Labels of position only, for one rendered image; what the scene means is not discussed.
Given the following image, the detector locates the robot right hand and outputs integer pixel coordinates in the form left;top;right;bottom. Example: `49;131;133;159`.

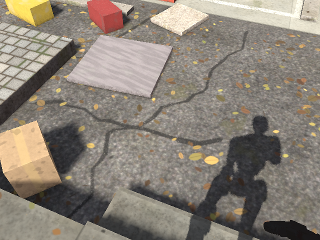
263;220;320;240

